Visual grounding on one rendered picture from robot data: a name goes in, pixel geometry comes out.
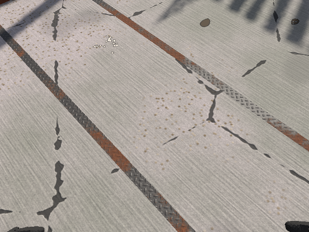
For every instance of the robot right hand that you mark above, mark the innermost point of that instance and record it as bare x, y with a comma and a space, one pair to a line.
297, 226

